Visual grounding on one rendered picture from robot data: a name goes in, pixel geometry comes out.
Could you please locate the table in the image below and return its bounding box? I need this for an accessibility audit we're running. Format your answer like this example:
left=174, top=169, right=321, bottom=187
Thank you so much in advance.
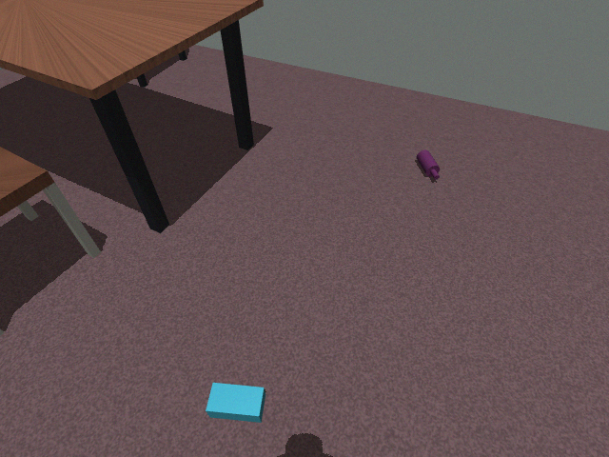
left=0, top=0, right=264, bottom=233

